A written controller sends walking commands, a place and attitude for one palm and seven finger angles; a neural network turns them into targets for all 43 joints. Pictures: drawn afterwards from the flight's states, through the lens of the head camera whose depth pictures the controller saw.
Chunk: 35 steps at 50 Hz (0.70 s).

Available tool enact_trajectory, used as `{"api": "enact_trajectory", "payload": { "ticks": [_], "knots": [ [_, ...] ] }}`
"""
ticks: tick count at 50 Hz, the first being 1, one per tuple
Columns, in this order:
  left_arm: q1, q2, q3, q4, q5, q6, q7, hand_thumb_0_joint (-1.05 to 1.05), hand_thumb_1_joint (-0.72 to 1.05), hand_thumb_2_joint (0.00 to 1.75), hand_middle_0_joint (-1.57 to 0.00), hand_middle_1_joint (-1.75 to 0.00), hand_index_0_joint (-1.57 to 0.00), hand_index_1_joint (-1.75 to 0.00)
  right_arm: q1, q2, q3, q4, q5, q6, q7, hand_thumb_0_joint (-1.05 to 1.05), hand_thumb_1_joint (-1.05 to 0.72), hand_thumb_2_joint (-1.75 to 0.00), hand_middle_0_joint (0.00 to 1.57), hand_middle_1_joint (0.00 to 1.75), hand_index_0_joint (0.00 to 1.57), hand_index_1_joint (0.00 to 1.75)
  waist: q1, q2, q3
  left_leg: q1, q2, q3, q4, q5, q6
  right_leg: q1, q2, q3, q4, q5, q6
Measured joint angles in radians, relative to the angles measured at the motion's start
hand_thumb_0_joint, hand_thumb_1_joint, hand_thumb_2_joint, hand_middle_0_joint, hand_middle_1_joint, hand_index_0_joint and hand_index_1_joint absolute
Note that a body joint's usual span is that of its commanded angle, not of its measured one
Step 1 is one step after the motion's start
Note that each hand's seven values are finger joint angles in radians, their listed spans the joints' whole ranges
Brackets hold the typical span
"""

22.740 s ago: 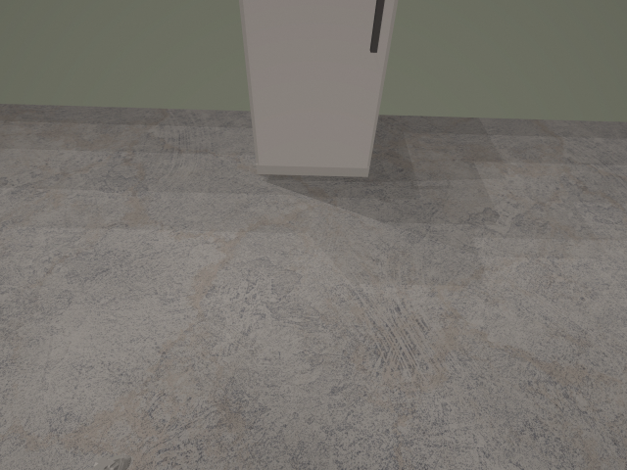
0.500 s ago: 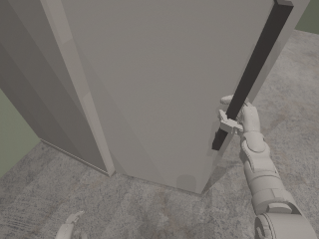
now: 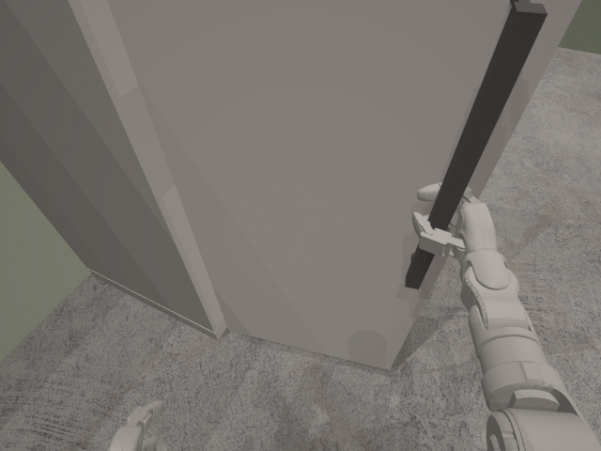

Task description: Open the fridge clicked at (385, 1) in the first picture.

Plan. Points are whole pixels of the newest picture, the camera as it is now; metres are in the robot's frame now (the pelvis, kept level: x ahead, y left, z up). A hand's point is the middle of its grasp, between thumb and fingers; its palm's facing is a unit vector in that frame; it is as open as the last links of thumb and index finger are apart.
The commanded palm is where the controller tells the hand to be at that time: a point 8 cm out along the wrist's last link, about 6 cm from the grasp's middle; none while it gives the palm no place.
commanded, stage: loosen the grip on the handle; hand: right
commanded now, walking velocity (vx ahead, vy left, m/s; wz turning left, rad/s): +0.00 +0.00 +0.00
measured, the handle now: (450, 182) +0.45 -0.16 +0.13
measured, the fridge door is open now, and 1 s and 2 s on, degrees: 78 76 76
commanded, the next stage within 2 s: slip the hand off the handle in 0.50 s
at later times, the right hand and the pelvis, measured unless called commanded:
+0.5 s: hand (430, 234) +0.41 -0.15 +0.06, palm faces +0.03 +0.99 -0.15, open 14.0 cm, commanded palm +0.38 -0.20 +0.08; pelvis -0.01 +0.01 -0.01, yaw -1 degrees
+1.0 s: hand (472, 244) +0.40 -0.20 +0.06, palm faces +0.06 +0.99 -0.16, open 14.6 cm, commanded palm +0.38 -0.25 +0.07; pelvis -0.01 +0.00 -0.02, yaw -1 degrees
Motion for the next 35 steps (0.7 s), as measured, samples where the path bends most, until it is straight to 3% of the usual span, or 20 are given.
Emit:
{"api": "enact_trajectory", "payload": {
  "ticks": [2, 7, 13, 18, 22, 27, 35],
  "knots": [
    [0.017, 0.006, -0.006, -0.010, 0.005, -0.034, -0.029, 0.01, 0.90, 0.90, -0.20, -0.30, -0.20, -0.30, -0.018, 0.001, -0.035, 0.027, 0.026, 0.012, 0.007, -0.03, -0.52, -0.75, 0.43, 1.38, 0.41, 1.40, 0.007, 0.000, -0.021, -0.024, 0.003, 0.004, 0.007, -0.001, -0.001, -0.026, 0.003, 0.004, 0.009, 0.001, -0.007],
    [0.044, 0.022, -0.005, -0.021, 0.009, -0.061, -0.070, 0.01, 0.90, 0.90, -0.20, -0.30, -0.20, -0.30, -0.006, -0.006, -0.028, 0.035, 0.010, -0.078, -0.032, -0.01, -0.30, -0.63, 0.41, 1.36, 0.43, 1.40, 0.011, -0.009, -0.048, -0.091, 0.004, 0.003, 0.063, -0.016, 0.002, -0.095, 0.000, 0.006, 0.069, -0.020, -0.012],
    [0.066, 0.039, -0.016, -0.011, -0.006, -0.067, -0.059, 0.01, 0.90, 0.90, -0.20, -0.30, -0.20, -0.30, -0.031, -0.011, 0.004, 0.070, 0.012, -0.106, -0.037, 0.00, 0.15, -0.40, 0.39, 1.34, 0.40, 1.37, 0.006, -0.012, -0.044, -0.124, 0.003, 0.014, 0.095, -0.027, 0.007, -0.135, -0.004, 0.019, 0.107, -0.029, -0.008],
    [0.066, 0.046, -0.021, -0.005, -0.004, -0.071, -0.046, 0.02, 0.90, 0.90, -0.20, -0.30, -0.20, -0.30, -0.062, -0.026, -0.019, 0.116, 0.010, -0.115, -0.028, 0.00, 0.39, -0.28, 0.37, 1.30, 0.37, 1.32, 0.016, -0.010, -0.042, -0.140, 0.001, 0.018, 0.097, -0.025, 0.010, -0.152, -0.006, 0.024, 0.109, -0.026, -0.006],
    [0.063, 0.050, -0.018, -0.015, -0.003, -0.067, -0.044, 0.02, 0.90, 0.90, -0.20, -0.30, -0.20, -0.30, -0.083, -0.055, -0.038, 0.154, 0.010, -0.136, 0.001, 0.00, 0.48, -0.23, 0.34, 1.26, 0.35, 1.27, 0.026, -0.008, -0.037, -0.157, -0.001, 0.019, 0.101, -0.025, 0.012, -0.171, -0.009, 0.025, 0.118, -0.028, -0.005],
    [0.071, 0.056, -0.008, -0.018, -0.002, -0.061, -0.048, 0.02, 0.90, 0.90, -0.20, -0.30, -0.20, -0.30, -0.081, -0.049, -0.037, 0.148, 0.024, -0.160, 0.013, -0.01, 0.53, -0.21, 0.29, 1.20, 0.32, 1.21, 0.023, -0.015, -0.040, -0.173, 0.001, 0.020, 0.108, -0.028, 0.009, -0.190, -0.007, 0.026, 0.129, -0.034, -0.007],
    [0.066, 0.049, -0.018, -0.024, 0.002, -0.030, -0.051, 0.01, 0.90, 0.90, -0.20, -0.30, -0.20, -0.30, -0.095, -0.054, -0.059, 0.168, -0.004, -0.186, 0.036, -0.01, 0.55, -0.20, 0.28, 1.16, 0.32, 1.17, 0.031, -0.011, -0.051, -0.198, 0.006, 0.017, 0.128, -0.039, 0.003, -0.216, -0.003, 0.025, 0.153, -0.047, -0.013]
  ]
}}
